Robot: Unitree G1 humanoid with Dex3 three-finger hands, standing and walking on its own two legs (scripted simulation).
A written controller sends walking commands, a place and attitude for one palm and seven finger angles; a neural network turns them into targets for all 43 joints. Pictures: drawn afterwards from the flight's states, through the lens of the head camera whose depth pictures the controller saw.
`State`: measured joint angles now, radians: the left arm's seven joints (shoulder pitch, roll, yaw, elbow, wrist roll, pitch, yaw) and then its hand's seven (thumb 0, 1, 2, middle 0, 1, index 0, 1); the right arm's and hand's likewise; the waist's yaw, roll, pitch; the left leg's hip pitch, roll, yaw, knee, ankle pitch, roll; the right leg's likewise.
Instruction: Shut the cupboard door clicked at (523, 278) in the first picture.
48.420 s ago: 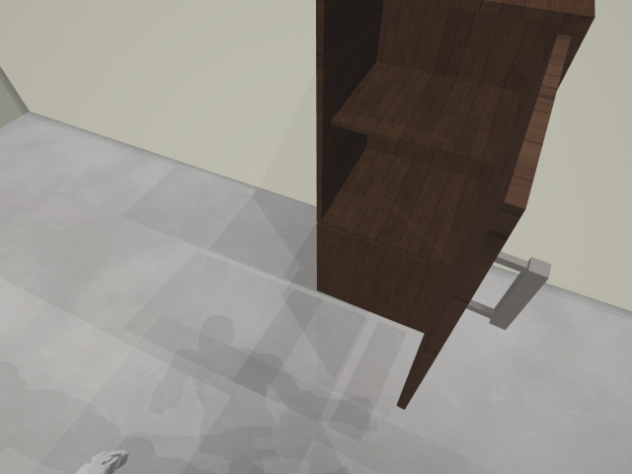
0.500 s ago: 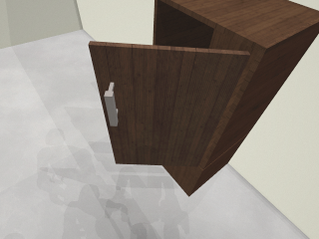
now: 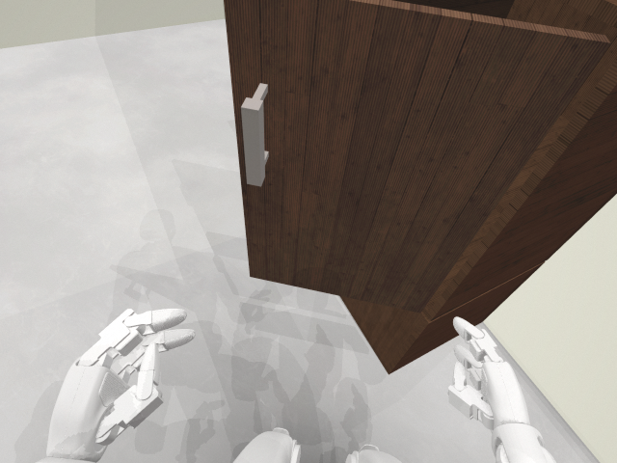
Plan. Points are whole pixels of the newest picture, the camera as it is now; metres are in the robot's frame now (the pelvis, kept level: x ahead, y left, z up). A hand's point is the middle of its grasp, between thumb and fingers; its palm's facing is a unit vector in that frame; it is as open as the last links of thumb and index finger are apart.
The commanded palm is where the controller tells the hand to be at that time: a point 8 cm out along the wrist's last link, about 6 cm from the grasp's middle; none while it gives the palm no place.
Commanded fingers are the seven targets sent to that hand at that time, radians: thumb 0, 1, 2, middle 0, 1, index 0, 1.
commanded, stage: raise the hand and make a fist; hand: left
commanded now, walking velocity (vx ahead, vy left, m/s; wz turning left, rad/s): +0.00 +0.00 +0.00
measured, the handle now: (258, 136) +0.48 +0.15 +0.15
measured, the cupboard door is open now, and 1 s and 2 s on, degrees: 51 51 51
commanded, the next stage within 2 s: bring the fist close to the handle in 1.34 s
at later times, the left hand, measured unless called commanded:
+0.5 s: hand (184, 326) +0.23 +0.17 +0.10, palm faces -0.06 -1.00 -0.03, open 3.3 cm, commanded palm +0.21 +0.23 +0.12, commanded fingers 0.00 0.90 0.90 -1.19 -1.38 -1.19 -1.38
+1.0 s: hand (170, 277) +0.25 +0.18 +0.15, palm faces -0.04 -1.00 -0.05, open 3.1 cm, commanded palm +0.23 +0.24 +0.16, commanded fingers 0.00 0.90 0.90 -1.30 -1.50 -1.30 -1.50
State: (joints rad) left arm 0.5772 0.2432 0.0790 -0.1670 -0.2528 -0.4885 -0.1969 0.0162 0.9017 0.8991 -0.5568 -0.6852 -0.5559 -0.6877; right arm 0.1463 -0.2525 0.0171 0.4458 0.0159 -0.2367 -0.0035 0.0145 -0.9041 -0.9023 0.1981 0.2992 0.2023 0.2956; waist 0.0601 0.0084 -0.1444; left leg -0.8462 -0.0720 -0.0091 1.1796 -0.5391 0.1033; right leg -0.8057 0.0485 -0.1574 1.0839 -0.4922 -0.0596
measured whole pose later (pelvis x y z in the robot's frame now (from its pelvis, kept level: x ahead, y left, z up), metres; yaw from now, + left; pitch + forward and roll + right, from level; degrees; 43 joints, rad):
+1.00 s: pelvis +0.02 +0.00 +0.06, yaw -1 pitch +4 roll -3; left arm 0.32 0.29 0.16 -0.15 -0.29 -0.13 -0.24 0.01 0.90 0.90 -1.30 -1.49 -1.30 -1.49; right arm 0.27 -0.25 0.07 0.54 0.06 -0.22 -0.05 0.02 -0.90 -0.90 0.20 0.30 0.21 0.30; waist 0.02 0.04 -0.08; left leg -0.46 -0.08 0.01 0.79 -0.41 0.10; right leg -0.44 0.06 -0.10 0.73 -0.37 -0.05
